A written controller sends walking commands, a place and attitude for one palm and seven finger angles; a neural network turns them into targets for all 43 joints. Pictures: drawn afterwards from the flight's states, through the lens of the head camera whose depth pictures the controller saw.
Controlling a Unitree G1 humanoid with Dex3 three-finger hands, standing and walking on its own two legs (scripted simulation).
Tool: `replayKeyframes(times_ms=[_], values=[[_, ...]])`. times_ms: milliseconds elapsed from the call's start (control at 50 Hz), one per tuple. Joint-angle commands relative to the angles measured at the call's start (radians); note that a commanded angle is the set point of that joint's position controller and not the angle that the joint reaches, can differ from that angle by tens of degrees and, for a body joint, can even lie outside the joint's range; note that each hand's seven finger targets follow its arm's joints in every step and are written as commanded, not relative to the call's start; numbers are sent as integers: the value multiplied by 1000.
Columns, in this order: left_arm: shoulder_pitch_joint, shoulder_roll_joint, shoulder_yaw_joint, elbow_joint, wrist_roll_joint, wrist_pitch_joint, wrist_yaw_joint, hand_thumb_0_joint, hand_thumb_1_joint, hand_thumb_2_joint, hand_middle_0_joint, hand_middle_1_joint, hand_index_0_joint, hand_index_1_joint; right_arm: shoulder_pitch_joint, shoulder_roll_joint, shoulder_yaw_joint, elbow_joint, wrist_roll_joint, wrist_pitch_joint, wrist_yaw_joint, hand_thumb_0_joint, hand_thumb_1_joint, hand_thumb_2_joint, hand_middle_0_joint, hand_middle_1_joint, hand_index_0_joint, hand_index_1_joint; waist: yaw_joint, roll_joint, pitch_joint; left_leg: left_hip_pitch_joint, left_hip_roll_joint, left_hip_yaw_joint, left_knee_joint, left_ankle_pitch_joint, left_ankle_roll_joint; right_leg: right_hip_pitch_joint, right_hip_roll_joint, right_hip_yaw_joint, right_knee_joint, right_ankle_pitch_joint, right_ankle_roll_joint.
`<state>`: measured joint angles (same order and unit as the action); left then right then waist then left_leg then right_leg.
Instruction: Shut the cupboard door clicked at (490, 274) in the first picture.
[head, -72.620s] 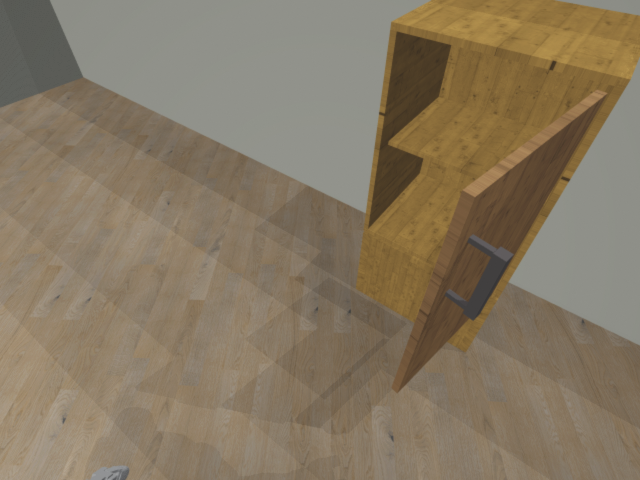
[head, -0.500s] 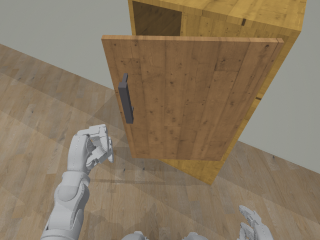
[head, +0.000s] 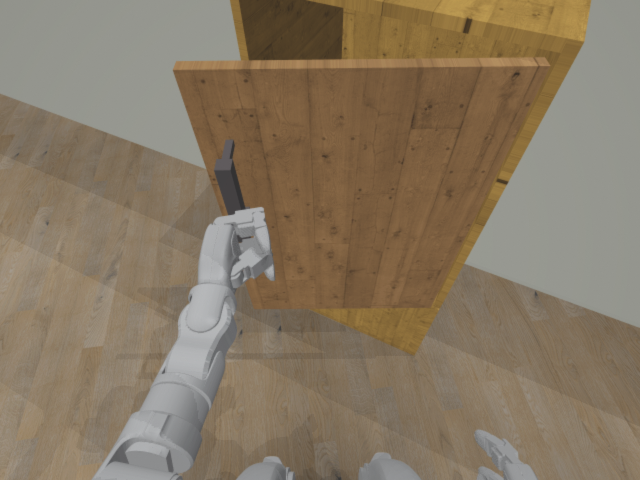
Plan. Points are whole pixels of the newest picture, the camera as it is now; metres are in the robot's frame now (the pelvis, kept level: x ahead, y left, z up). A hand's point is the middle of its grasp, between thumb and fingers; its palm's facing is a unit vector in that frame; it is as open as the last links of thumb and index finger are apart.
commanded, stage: bring the fist close to the handle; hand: left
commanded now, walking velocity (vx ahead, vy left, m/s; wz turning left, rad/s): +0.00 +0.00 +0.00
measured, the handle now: (236, 194) +0.48 +0.12 +0.07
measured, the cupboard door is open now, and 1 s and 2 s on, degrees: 26 20 10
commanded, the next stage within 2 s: push the door shut along its arc in 0.34 s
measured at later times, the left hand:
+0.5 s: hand (259, 251) +0.38 +0.08 +0.07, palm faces -0.02 -1.00 -0.04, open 3.1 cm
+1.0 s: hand (266, 213) +0.44 +0.08 +0.07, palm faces -0.14 -0.99 -0.04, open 3.1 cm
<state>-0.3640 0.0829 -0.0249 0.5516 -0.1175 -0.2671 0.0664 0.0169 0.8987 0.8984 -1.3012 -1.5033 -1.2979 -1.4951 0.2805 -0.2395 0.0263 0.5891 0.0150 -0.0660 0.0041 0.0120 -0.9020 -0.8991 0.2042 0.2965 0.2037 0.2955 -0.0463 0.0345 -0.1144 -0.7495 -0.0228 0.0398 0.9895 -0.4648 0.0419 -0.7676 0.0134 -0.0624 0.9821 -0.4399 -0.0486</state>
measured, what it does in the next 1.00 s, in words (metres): stands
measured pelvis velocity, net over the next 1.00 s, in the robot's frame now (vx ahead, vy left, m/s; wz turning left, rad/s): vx -0.01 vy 0.00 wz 0.01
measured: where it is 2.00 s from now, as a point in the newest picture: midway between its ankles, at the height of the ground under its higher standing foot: outside the picture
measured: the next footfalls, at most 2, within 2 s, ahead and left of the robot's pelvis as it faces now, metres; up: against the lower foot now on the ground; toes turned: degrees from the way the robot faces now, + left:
none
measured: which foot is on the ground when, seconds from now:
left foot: down 0.00-1.00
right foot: down 0.00-1.00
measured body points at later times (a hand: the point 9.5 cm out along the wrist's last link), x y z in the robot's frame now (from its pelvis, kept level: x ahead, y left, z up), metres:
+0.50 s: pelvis -0.01 -0.01 +0.00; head +0.04 -0.02 +0.45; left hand +0.37 +0.14 +0.08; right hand +0.11 -0.26 -0.11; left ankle +0.01 +0.09 -0.68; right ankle +0.02 -0.09 -0.68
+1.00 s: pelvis -0.01 +0.00 -0.01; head +0.07 +0.00 +0.43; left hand +0.44 +0.13 +0.07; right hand +0.04 -0.26 -0.13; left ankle +0.01 +0.09 -0.68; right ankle +0.02 -0.09 -0.68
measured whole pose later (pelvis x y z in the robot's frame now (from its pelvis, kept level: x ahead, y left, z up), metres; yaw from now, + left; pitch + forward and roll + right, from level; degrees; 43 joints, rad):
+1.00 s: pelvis -0.01 +0.00 -0.01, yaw +0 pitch +16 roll +0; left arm -0.77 0.20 0.09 1.02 -0.13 -0.41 -0.08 0.02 0.90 0.90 -1.32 -1.50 -1.30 -1.50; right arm 0.35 -0.26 0.01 0.66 0.02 -0.05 0.01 0.01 -0.90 -0.90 0.20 0.30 0.20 0.30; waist -0.09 0.03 -0.11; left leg -0.86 -0.02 0.03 1.03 -0.45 0.05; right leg -0.88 0.01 -0.07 1.02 -0.43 -0.05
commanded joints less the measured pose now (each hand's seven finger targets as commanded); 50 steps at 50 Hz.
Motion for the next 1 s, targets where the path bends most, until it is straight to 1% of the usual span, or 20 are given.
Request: replayKeyframes(times_ms=[0, 60, 100, 180, 200, 220, 300, 360, 420, 440, 520, 620, 640, 660, 740, 760, 780, 860, 920, 980], values=[[-337, 98, 89, -272, 6, -154, 48, 0, 900, 900, -1300, -1500, -1300, -1500, 6, -115, -59, -120, -15, -43, -5, 0, -900, -900, 200, 300, 200, 300, 21, -48, -404, 150, 13, -55, -121, 314, -16, 266, -12, 62, -102, 373, 19], [-266, 126, 105, -209, 35, -174, 55, 0, 900, 900, -1300, -1500, -1300, -1500, 21, -119, -63, -112, -20, -30, 4, 0, -900, -900, 200, 300, 200, 300, 25, -77, -377, 111, 13, -47, -120, 303, -13, 275, -10, 70, -103, 381, 21], [-225, 113, 81, -167, 48, -165, 42, 0, 900, 900, -1300, -1500, -1300, -1500, 20, -119, -65, -113, -16, -18, 9, 0, -900, -900, 200, 300, 200, 300, 17, -86, -318, 84, 12, -37, -133, 256, -12, 262, -14, 77, -128, 346, 25], [-251, 91, 58, -155, 11, -127, 0, 0, 900, 900, -1300, -1500, -1300, -1500, 12, -128, -67, -123, -3, -8, -1, 0, -900, -900, 200, 300, 200, 300, -5, -134, -264, 68, 7, -25, -149, 184, -3, 274, -22, 104, -199, 259, 35], [-267, 105, 69, -188, 1, -131, -7, 0, 900, 900, -1300, -1500, -1300, -1500, 10, -130, -68, -125, -1, -9, -6, 0, -900, -900, 200, 300, 200, 300, 2, -121, -284, 78, 7, -27, -152, 187, -5, 287, -23, 107, -200, 254, 32], [-300, 79, 44, -213, -11, -138, -16, 0, 900, 900, -1300, -1500, -1300, -1500, 3, -124, -67, -127, 1, -14, -9, 0, -900, -900, 200, 300, 200, 300, -7, -113, -293, 90, 5, -26, -151, 182, -3, 293, -26, 112, -208, 249, 34], [-418, 104, 55, -241, -20, -194, -14, 0, 900, 900, -1300, -1500, -1300, -1500, -7, -118, -63, -96, 2, -34, -23, 0, -900, -900, 200, 300, 200, 300, -26, -81, -286, 94, 7, -36, -135, 143, -1, 257, -28, 122, -207, 194, 35], [-381, 160, 106, -182, -6, -221, -6, 0, 900, 900, -1300, -1500, -1300, -1500, -8, -123, -63, -82, -3, -38, -23, 0, -900, -900, 200, 300, 200, 300, -11, -84, -291, 67, 6, -37, -127, 133, -2, 254, -29, 131, -199, 178, 36], [-360, 129, 75, -96, 6, -206, -20, 0, 900, 900, -1300, -1500, -1300, -1500, -10, -120, -61, -79, 0, -34, -15, 0, -900, -900, 200, 300, 200, 300, -14, -74, -268, 49, 3, -35, -132, 120, -5, 236, -33, 129, -199, 164, 36], [-335, 126, 74, -81, 5, -194, -28, 0, 900, 900, -1300, -1500, -1300, -1500, -10, -122, -60, -87, 0, -32, -13, 0, -900, -900, 200, 300, 200, 300, -1, -54, -274, 51, 2, -35, -136, 124, -6, 241, -32, 129, -197, 169, 33], [-458, 159, 92, -38, -4, -165, -57, 0, 900, 900, -1300, -1500, -1300, -1500, 4, -131, -61, -86, 9, -23, -21, 0, -900, -900, 200, 300, 200, 300, -27, -80, -277, 48, 2, -40, -135, 124, -4, 237, -29, 122, -198, 181, 35], [-641, 169, 103, -35, -32, -211, -83, 0, 900, 900, -1300, -1500, -1300, -1500, 11, -130, -58, -69, 10, -38, -31, 0, -900, -900, 200, 300, 200, 300, -49, -83, -332, 55, 3, -50, -117, 134, -3, 238, -24, 120, -172, 210, 34], [-652, 184, 124, 5, -34, -216, -86, 0, 900, 900, -1300, -1500, -1300, -1500, 17, -132, -60, -59, 10, -40, -32, 0, -900, -900, 200, 300, 200, 300, -52, -103, -332, 45, 4, -50, -109, 132, -2, 231, -22, 121, -168, 210, 36], [-669, 217, 143, 34, -25, -223, -91, 0, 900, 900, -1300, -1500, -1300, -1500, 28, -138, -58, -50, 7, -40, -34, 0, -900, -900, 200, 300, 200, 300, -50, -78, -334, 36, 5, -54, -106, 135, -3, 223, -19, 119, -155, 217, 33], [-687, 173, 105, 151, -1, -216, -118, 0, 900, 900, -1300, -1500, -1300, -1500, 66, -143, -64, -36, 4, -37, -17, 0, -900, -900, 200, 300, 200, 300, -61, -30, -357, 69, 6, -62, -96, 180, -9, 156, -13, 87, -119, 268, 27], [-686, 196, 128, 174, 2, -209, -122, 0, 900, 900, -1300, -1500, -1300, -1500, 79, -152, -68, -36, 3, -35, -17, 0, -900, -900, 200, 300, 200, 300, -58, -27, -374, 82, 8, -67, -94, 202, -9, 148, -8, 80, -110, 283, 24], [-726, 176, 103, 172, 2, -206, -130, 0, 900, 900, -1300, -1500, -1300, -1500, 87, -150, -68, -35, 4, -32, -14, 0, -900, -900, 200, 300, 200, 300, -71, -19, -382, 93, 9, -69, -93, 213, -9, 137, -9, 75, -107, 293, 24], [-822, 170, 100, 230, -13, -193, -152, 0, 900, 900, -1300, -1500, -1300, -1500, 118, -164, -73, -27, 5, -26, -13, 0, -900, -900, 200, 300, 200, 300, -96, -58, -370, 102, 13, -84, -91, 204, -8, 94, 1, 62, -110, 264, 23], [-896, 153, 87, 263, -17, -197, -160, 0, 900, 900, -1300, -1500, -1300, -1500, 136, -167, -75, -17, 5, -25, -11, 0, -900, -900, 200, 300, 200, 300, -109, -52, -371, 104, 13, -92, -89, 188, -9, 62, 3, 58, -108, 234, 21], [-957, 213, 125, 304, -9, -207, -165, 0, 900, 900, -1300, -1500, -1300, -1500, 159, -176, -73, -6, 2, -23, -12, 0, -900, -900, 200, 300, 200, 300, -122, -58, -382, 77, 12, -94, -82, 175, -5, 58, 4, 63, -101, 221, 21]])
